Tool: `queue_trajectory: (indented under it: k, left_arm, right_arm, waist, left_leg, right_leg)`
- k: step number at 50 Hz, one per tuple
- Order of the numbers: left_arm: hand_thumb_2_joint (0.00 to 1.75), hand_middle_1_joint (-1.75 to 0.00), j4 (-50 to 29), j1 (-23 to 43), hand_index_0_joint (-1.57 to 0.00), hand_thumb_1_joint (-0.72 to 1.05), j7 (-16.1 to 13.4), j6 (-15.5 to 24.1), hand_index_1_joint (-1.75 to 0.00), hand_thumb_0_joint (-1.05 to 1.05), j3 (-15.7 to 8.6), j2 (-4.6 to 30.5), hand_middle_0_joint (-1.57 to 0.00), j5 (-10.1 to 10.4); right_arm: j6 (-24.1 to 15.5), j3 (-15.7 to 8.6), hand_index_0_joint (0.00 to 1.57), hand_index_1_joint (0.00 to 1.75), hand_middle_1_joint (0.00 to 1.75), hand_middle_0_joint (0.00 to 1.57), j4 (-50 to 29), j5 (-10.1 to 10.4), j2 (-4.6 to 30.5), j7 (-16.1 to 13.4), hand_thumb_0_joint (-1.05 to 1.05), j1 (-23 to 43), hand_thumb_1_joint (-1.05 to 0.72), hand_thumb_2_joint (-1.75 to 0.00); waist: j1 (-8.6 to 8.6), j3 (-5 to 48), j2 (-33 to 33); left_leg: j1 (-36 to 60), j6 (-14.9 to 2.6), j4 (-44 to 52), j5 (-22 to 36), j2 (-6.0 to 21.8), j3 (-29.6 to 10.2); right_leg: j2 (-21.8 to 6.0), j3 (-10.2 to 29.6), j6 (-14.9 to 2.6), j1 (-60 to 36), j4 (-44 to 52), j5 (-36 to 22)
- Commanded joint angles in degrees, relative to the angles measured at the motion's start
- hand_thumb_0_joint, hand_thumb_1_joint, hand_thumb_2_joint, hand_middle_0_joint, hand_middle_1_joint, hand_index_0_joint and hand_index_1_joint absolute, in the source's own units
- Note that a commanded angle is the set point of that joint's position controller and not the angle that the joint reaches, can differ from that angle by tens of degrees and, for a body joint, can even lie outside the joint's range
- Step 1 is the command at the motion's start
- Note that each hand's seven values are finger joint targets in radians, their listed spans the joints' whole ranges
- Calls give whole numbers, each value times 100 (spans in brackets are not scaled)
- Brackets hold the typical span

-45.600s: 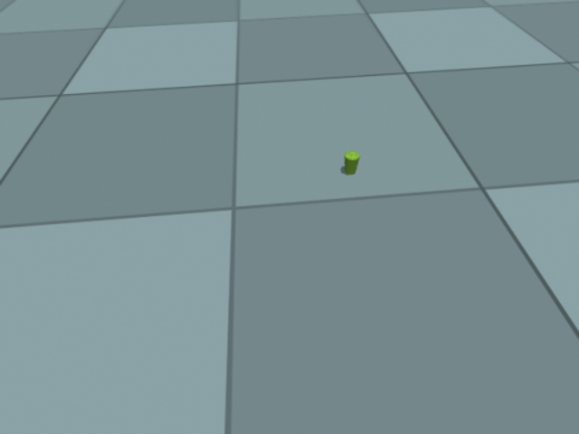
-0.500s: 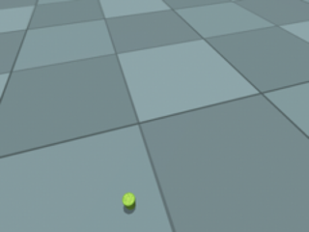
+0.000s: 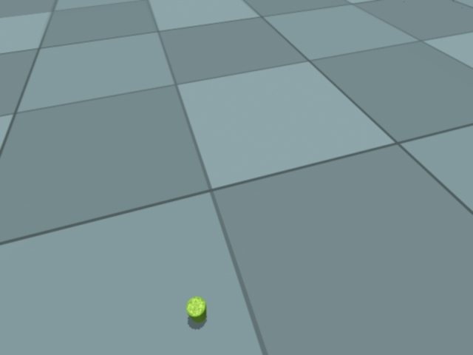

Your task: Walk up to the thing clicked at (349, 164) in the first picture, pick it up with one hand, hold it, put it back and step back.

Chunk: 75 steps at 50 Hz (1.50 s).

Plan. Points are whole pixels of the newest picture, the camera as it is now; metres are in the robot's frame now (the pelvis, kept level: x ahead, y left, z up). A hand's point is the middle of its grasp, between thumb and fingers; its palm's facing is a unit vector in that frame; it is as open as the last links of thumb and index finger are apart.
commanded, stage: stand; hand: left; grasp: from above
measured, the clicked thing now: (197, 310) +0.46 +0.20 -0.73
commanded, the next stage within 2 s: step back in 0.18 s
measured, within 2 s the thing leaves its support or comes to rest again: neither
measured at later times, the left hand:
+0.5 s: hand out of the picture +0.04 +0.25 -0.17, palm faces -0.03 -0.89 -0.45, open 7.4 cm
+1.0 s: hand out of the picture -0.05 +0.27 -0.18, palm faces +0.03 -0.93 -0.37, open 7.4 cm
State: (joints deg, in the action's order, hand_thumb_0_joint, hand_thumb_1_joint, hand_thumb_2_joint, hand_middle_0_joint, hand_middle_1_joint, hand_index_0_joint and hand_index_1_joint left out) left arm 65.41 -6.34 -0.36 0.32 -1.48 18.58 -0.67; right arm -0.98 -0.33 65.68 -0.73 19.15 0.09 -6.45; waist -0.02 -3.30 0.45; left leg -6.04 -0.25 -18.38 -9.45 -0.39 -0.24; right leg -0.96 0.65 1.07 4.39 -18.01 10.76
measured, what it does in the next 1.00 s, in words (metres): walks backwards: left foot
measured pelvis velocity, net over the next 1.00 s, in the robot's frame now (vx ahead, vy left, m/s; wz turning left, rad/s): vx -0.17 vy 0.00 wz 0.03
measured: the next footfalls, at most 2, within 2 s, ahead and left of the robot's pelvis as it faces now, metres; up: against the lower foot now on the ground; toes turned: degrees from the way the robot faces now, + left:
left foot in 0.90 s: -0.13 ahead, +0.10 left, +0.00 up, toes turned -1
right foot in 1.38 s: -0.28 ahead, -0.13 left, +0.00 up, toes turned -3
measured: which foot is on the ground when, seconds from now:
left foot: down 0.00-0.48, up 0.50-0.88, down 0.90-1.00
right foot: down 0.00-0.94, up 0.96-1.00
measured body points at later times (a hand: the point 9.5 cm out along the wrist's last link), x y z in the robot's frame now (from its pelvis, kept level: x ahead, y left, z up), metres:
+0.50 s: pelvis -0.05 -0.03 -0.03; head +0.01 -0.05 +0.41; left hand +0.04 +0.30 -0.14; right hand +0.06 -0.35 -0.16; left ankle +0.01 +0.11 -0.75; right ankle -0.02 -0.13 -0.75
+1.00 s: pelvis -0.17 +0.00 -0.03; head -0.13 +0.02 +0.42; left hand -0.06 +0.32 -0.15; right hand -0.09 -0.31 -0.14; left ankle -0.17 +0.10 -0.75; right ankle -0.07 -0.13 -0.71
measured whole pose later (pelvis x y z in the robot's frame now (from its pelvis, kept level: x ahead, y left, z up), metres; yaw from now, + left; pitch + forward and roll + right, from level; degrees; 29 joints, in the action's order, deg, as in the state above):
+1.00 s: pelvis -0.17 +0.00 -0.03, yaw +2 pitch -4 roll -1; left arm 49.3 -6.8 -1.5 -3.9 -4.4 21.6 -1.1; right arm 2.9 -1.9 54.5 -2.1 21.1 1.3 -9.6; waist 0.7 -9.5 -1.7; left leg -13.4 -2.8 -38.2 -20.8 -2.2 -1.5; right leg 3.6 5.3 0.0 28.7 -51.2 25.8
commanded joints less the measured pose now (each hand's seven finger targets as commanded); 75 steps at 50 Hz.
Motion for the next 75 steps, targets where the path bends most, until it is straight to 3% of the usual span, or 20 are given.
queue_trajectory:
  k: [1, 12, 21, 23, 25, 26, 30, 37, 44, 45, 47, 48, 51, 53, 61, 69, 70, 71, 72, 75]
  left_arm:
    - [90, -30, -357, 169, -20, 90, -49, 133, -30, 0, -164, 1168, -20, 0]
    - [90, -30, -792, -92, -20, 90, -128, 26, -30, 0, -346, 1526, -20, 93]
    - [90, -30, -1152, -782, -20, 90, -90, -172, -30, 0, -397, 1394, -20, -52]
    - [90, -30, -1174, -910, -20, 90, -81, -151, -30, 0, -480, 1559, -20, -68]
    - [90, -30, -1479, -417, -20, 90, -91, -49, -30, 0, -635, 2296, -20, -115]
    - [90, -30, -1644, -184, -20, 90, -121, -20, -30, 0, -643, 2352, -20, -159]
    - [90, -30, -1913, 437, -20, 90, -161, -19, -30, 0, -549, 1733, -20, -166]
    - [90, -30, -1960, -612, -20, 90, -224, -114, -30, 0, -629, 1500, -20, -68]
    - [90, -30, -2305, 91, -20, 90, -156, -242, -30, 0, -646, 1791, -20, -18]
    - [90, -30, -2339, 100, -20, 90, -144, -259, -30, 0, -585, 1636, -20, -25]
    - [90, -30, -2366, 300, -20, 90, -199, -237, -30, 0, -622, 1536, -20, -30]
    - [90, -30, -2302, 339, -20, 90, -231, -231, -30, 0, -665, 1581, -20, -116]
    - [90, -30, -1914, -431, -20, 90, -168, -264, -30, 0, -676, 1452, -20, 35]
    - [90, -30, -1841, -730, -20, 90, -151, -275, -30, 0, -685, 1448, -20, 18]
    - [90, -30, -2116, -447, -20, 90, -133, -150, -30, 0, -548, 1282, -20, -37]
    - [90, -30, -1503, -1761, -20, 90, -51, -142, -30, 0, -627, 1411, -20, -127]
    - [90, -30, -1584, -1633, -20, 90, -47, -122, -30, 0, -684, 1629, -20, -199]
    - [90, -30, -1783, -1204, -20, 90, -22, -141, -30, 0, -776, 2103, -20, -184]
    - [90, -30, -2081, -559, -20, 90, -33, -129, -30, 0, -821, 2411, -20, -245]
    - [90, -30, -2478, 381, -20, 90, -117, -64, -30, 0, -699, 1788, -20, -183]
  right_arm:
    - [-101, -237, 20, 30, 30, 20, -335, -11, 1203, -95, 0, 271, -90, -90]
    - [99, -393, 20, 30, 30, 20, -612, 118, 1506, -56, 0, 203, -90, -90]
    - [297, -612, 20, 30, 30, 20, -1392, 32, 1746, -39, 0, 712, -90, -90]
    - [357, -600, 20, 30, 30, 20, -1529, 64, 1608, -32, 0, 820, -90, -90]
    - [449, -482, 20, 30, 30, 20, -1574, 82, 1161, -92, 0, 624, -90, -90]
    - [495, -542, 20, 30, 30, 20, -1469, 31, 1284, -141, 0, 315, -90, -90]
    - [438, -530, 20, 30, 30, 20, -1161, 163, 1433, -102, 0, -364, -90, -90]
    - [360, -364, 20, 30, 30, 20, -1492, 2, 1394, -216, 0, -101, -90, -90]
    - [345, -524, 20, 30, 30, 20, -1137, -66, 1457, -68, 0, -1149, -90, -90]
    - [343, -570, 20, 30, 30, 20, -1172, -112, 1564, -35, 0, -1141, -90, -90]
    - [321, -722, 20, 30, 30, 20, -1521, -207, 2378, 15, 0, -315, -90, -90]
    - [276, -747, 20, 30, 30, 20, -1646, -204, 2456, -7, 0, -44, -90, -90]
    - [198, -494, 20, 30, 30, 20, -1851, -257, 1621, -81, 0, 714, -90, -90]
    - [177, -512, 20, 30, 30, 20, -1821, -178, 1537, -105, 0, 480, -90, -90]
    - [191, -653, 20, 30, 30, 20, -1874, -50, 1577, -140, 0, -468, -90, -90]
    - [356, -688, 20, 30, 30, 20, -2128, 31, 1704, -63, 0, 392, -90, -90]
    - [357, -644, 20, 30, 30, 20, -2129, 49, 1506, -50, 0, 309, -90, -90]
    - [341, -609, 20, 30, 30, 20, -2195, 77, 1268, -82, 0, 659, -90, -90]
    - [383, -678, 20, 30, 30, 20, -2116, 29, 1394, -148, 0, 582, -90, -90]
    - [388, -678, 20, 30, 30, 20, -1722, 48, 1516, -90, 0, -254, -90, -90]
  waist:
    - [-4, 430, -27]
    - [61, 374, 21]
    - [-180, 939, 948]
    - [-271, 798, 361]
    - [-237, 269, -1441]
    - [-131, 193, -1212]
    - [163, 342, -790]
    - [-433, 981, -927]
    - [215, 933, -1095]
    - [269, 735, -488]
    - [263, 133, 1417]
    - [328, -93, 1459]
    - [-367, -377, 585]
    - [-366, -213, 549]
    - [321, 716, 901]
    - [-302, 847, 702]
    - [-268, 630, -94]
    - [-428, 65, -1663]
    - [-409, -332, -1932]
    - [194, -455, -819]
  left_leg:
    - [174, -129, 274, 658, 762, -600]
    - [-69, -372, -471, 1902, 842, -645]
    - [-1196, -1171, -947, 1288, 1532, -1129]
    - [-1583, -829, -1856, 342, 939, -795]
    - [-2083, -101, -4207, -2607, -782, -438]
    - [-1962, -85, -4944, -2909, -671, -934]
    - [-2030, 51, -5275, -1792, -728, -1075]
    - [-2470, 255, -3818, -2265, -474, -782]
    - [-237, -178, -1153, -771, -184, 0]
    - [-157, -331, -778, -663, 134, -570]
    - [-1287, -1266, 492, -921, 2014, -2917]
    - [-2141, -1658, 733, -1179, 2300, -3324]
    - [-1725, -780, 242, 177, 1218, -1473]
    - [-988, -643, 70, 423, 1067, -1267]
    - [1023, -1435, -718, 1960, 1568, -1257]
    - [-978, -656, -824, -216, 1428, -1107]
    - [-1576, -333, -1454, -895, 973, -835]
    - [-2099, 51, -2821, -1935, -318, -208]
    - [-1785, 182, -4242, -2468, -459, -631]
    - [-1722, 72, -5160, -1577, -732, -1085]
  right_leg:
    - [-616, 481, -213, 93, 289, -595]
    - [-389, 373, -322, 592, -797, -1606]
    - [147, 98, -418, 540, -2562, 873]
    - [-299, 694, -684, 595, -1794, -23]
    - [-2031, 2985, -1481, 1318, 133, -1628]
    - [-2214, 3310, -1795, 1719, 149, -1378]
    - [-1027, 1512, -1017, 1203, -349, -948]
    - [-1298, 1565, -1333, -1015, -829, -2219]
    - [-1170, 1215, -818, 955, -884, -633]
    - [-831, 1057, -580, 1548, -1216, 261]
    - [795, 440, -139, 2440, -3733, 2451]
    - [814, 925, -109, 2092, -4797, 2564]
    - [901, 1262, -229, 2434, -5556, 1485]
    - [912, 1148, -176, 2653, -5565, 1276]
    - [421, 700, 204, 2430, -3616, 1974]
    - [139, 144, -303, 325, -1015, 429]
    - [-439, 1208, -557, 438, -458, 940]
    - [-1486, 2846, -1245, 1480, 371, 1358]
    - [-2242, 3463, -1846, 2630, 684, 1617]
    - [-1257, 1621, -1128, 2464, 151, 460]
